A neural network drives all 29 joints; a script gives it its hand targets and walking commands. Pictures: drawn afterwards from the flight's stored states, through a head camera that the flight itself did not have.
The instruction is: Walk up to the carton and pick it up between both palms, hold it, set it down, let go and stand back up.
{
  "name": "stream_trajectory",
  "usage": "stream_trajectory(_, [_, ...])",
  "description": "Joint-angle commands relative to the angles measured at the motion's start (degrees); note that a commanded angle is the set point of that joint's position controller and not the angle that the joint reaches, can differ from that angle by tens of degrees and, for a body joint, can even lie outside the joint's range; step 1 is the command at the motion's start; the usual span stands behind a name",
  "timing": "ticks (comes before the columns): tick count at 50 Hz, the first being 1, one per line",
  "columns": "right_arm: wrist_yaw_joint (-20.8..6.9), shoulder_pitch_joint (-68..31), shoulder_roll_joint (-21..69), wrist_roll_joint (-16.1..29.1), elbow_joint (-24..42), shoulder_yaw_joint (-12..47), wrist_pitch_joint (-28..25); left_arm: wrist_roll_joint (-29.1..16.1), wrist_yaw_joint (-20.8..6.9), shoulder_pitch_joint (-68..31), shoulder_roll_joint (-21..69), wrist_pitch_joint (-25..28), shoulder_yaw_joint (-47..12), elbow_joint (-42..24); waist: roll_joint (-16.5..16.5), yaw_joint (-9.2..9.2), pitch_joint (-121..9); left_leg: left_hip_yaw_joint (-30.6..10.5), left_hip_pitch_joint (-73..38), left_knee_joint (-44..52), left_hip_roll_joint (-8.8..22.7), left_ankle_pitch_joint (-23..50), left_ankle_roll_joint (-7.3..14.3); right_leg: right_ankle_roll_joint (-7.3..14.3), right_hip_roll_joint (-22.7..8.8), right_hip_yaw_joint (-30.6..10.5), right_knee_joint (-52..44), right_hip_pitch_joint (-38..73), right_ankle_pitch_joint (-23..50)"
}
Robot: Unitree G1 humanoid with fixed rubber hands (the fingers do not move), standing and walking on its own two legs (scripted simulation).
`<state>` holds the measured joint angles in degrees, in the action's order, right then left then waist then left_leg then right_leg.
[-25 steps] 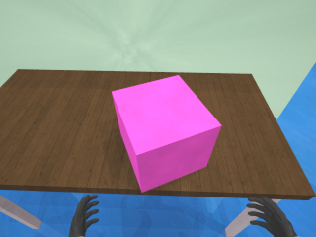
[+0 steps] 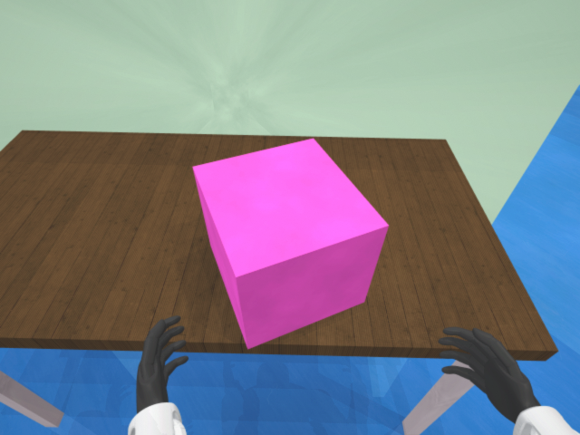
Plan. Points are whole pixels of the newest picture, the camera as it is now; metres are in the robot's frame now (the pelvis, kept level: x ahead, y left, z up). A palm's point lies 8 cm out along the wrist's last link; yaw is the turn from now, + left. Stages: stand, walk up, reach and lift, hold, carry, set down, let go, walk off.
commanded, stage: reach and lift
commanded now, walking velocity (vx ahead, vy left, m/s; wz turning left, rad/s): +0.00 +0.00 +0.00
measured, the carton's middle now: (282, 237) +0.42 +0.04 +0.02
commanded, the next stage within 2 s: none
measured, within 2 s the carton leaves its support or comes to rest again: neither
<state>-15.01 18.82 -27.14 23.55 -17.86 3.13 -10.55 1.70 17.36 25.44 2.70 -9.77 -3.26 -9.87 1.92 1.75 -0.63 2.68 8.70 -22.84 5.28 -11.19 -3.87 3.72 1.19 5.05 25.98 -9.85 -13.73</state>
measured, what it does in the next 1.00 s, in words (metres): stands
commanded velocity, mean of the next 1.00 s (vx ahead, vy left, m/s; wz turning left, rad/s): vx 0.00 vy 0.00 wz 0.00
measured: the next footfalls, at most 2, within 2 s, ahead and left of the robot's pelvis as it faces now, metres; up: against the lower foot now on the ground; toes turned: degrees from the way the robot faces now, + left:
none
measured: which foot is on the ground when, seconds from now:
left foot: down 0.00-1.00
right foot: down 0.00-1.00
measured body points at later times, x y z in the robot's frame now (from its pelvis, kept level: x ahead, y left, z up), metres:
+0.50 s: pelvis +0.00 +0.00 +0.00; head +0.00 +0.00 +0.45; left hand +0.22 +0.19 +0.06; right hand +0.26 -0.24 +0.04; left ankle +0.01 +0.17 -0.74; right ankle +0.01 -0.07 -0.74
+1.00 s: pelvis -0.02 +0.00 +0.00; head +0.01 +0.00 +0.45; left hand +0.26 +0.20 +0.10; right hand +0.33 -0.22 +0.08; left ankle +0.01 +0.17 -0.74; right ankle +0.01 -0.07 -0.74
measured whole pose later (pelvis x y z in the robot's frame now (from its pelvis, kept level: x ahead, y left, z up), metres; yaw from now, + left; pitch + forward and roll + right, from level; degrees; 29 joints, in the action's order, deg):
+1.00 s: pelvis -0.02 +0.00 +0.00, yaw -1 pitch +0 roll +0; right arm -5.6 -14.6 -31.6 28.8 -17.4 5.4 9.7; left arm -3.0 17.3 -2.6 1.1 -39.8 5.5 -21.0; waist -0.5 4.3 3.9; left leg 3.3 10.9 -18.9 6.6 -7.3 -4.4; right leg 4.3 3.0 4.0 19.4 -11.4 -8.0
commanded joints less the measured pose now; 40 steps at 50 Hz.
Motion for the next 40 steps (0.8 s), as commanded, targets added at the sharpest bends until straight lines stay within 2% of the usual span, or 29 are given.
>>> stream_trajectory(1, [1.03,-9.66,-13.65,1.40,10.83,-7.11,-2.73,0.31,0.81,-7.18,0.31,2.29,-0.31,-15.79,6.28,0.75,-1.31,-1.84,2.99,3.70,-4.83,1.17,4.07,-1.46,-2.52,-11.06,-9.44,-0.09,1.93])
stream_trajectory(4, [1.57,-12.43,-13.59,1.29,10.89,-7.77,-1.67,0.34,1.20,-10.33,0.46,0.56,-0.42,-16.48,5.39,0.94,-1.57,-2.21,2.14,4.10,-4.53,0.55,3.84,-1.23,-2.57,-11.32,-9.90,-0.66,-0.08])
stream_trajectory(8, [2.85,-16.82,-13.68,1.32,12.42,-7.61,0.78,-0.38,1.19,-14.69,-0.37,-2.04,1.49,-16.08,7.44,1.06,-2.41,-1.96,3.45,4.52,-4.72,0.03,4.25,-1.72,-3.25,-13.13,-10.70,1.72,-1.52])
stream_trajectory(9, [2.94,-17.76,-13.64,1.77,12.87,-7.53,1.27,-0.92,1.44,-15.63,-0.31,-2.62,0.81,-18.02,6.14,1.09,-3.62,-1.94,2.29,4.65,-4.60,0.79,4.09,-1.63,-3.06,-12.84,-10.58,1.34,-0.30])
stream_trajectory(11, [3.20,-19.10,-14.47,1.76,11.84,-8.24,1.92,-1.32,1.49,-16.50,0.19,-3.75,0.51,-18.70,6.38,0.37,-4.66,-2.13,0.41,4.70,-4.37,1.97,3.82,-1.15,-2.40,-11.77,-10.60,1.41,1.30])
stream_trajectory(12, [3.46,-19.42,-14.32,1.71,10.79,-7.81,2.46,-1.08,1.40,-16.99,0.08,-4.51,1.33,-17.78,7.01,0.53,-3.99,-2.02,0.99,4.66,-4.46,1.83,3.98,-1.40,-2.73,-12.60,-11.00,2.22,1.17])
stream_trajectory(18, [4.68,-22.83,-14.60,2.84,11.37,-6.69,4.69,-0.79,1.03,-19.58,-0.47,-8.07,2.61,-19.69,5.17,0.42,-6.72,-2.09,-1.06,4.97,-4.94,6.17,3.91,-0.79,-2.30,-12.03,-10.96,5.12,8.18])
stream_trajectory(20, [5.14,-24.93,-14.40,3.28,13.74,-5.77,5.05,-0.98,0.75,-21.09,-0.89,-8.62,3.45,-20.28,6.01,0.80,-7.95,-1.88,-0.28,5.08,-5.11,6.66,3.97,-0.98,-2.43,-12.51,-10.70,6.87,10.15])
stream_trajectory(21, [5.46,-24.49,-14.62,3.51,14.08,-5.91,5.22,-0.98,0.73,-20.58,-1.09,-9.04,3.41,-21.32,5.20,0.53,-8.33,-1.87,-0.80,5.12,-5.23,7.73,3.80,-0.97,-2.30,-12.28,-10.44,7.21,12.40])
stream_trajectory(22, [5.65,-25.07,-14.85,3.69,14.79,-5.77,5.34,-1.24,0.62,-20.77,-1.18,-9.36,3.95,-20.91,6.52,0.74,-8.87,-1.87,-0.25,5.03,-5.26,8.69,3.97,-1.22,-2.37,-12.10,-10.20,8.20,14.51])
stream_trajectory(23, [5.74,-25.08,-15.57,4.09,14.63,-5.98,5.33,-1.27,0.55,-20.60,-0.94,-9.44,3.45,-23.15,5.04,0.36,-10.02,-2.01,-2.39,5.01,-5.04,10.49,3.48,-0.97,-1.89,-11.46,-10.16,7.66,16.46])
stream_trajectory(26, [6.22,-28.31,-15.73,4.35,14.89,-5.79,6.13,-1.19,0.60,-23.27,-1.00,-10.93,4.02,-22.96,3.83,0.66,-10.46,-2.13,-3.61,5.04,-5.04,10.56,3.41,-0.43,-1.48,-11.26,-10.70,6.64,15.12])
stream_trajectory(29, [7.09,-29.97,-15.97,4.52,15.31,-5.65,7.14,-1.26,0.48,-24.26,-1.45,-12.51,5.30,-23.30,4.38,1.09,-11.21,-1.84,-3.75,5.11,-5.09,11.73,3.44,-0.33,-0.97,-10.74,-10.61,7.72,16.74])
stream_trajectory(32, [7.42,-32.48,-17.25,4.68,14.24,-6.15,8.16,-1.71,0.44,-26.54,-1.25,-14.11,5.04,-24.31,3.78,0.78,-13.07,-2.24,-5.85,4.79,-4.79,14.35,3.24,0.24,-0.14,-9.58,-10.62,6.69,17.68])
stream_trajectory(35, [7.69,-37.15,-17.18,5.05,15.84,-5.97,9.42,-2.38,0.44,-29.65,-1.55,-16.13,5.18,-24.44,3.13,1.57,-15.18,-2.14,-6.99,4.33,-4.54,15.42,3.19,0.69,0.50,-9.16,-10.54,6.10,17.16])
stream_trajectory(36, [7.81,-37.52,-17.92,5.15,15.90,-6.09,9.70,-2.63,0.40,-29.77,-1.79,-16.71,5.37,-24.75,3.59,1.28,-16.16,-2.25,-7.39,4.13,-4.46,16.16,3.17,0.69,0.60,-8.93,-10.41,6.60,18.00])
stream_trajectory(40, [8.29,-41.09,-18.50,5.52,14.17,-5.77,12.09,-2.70,0.47,-33.03,-2.14,-20.22,6.71,-26.19,2.32,2.34,-18.64,-2.08,-9.39,3.02,-4.15,19.59,2.69,1.05,1.48,-8.36,-10.12,5.85,18.97])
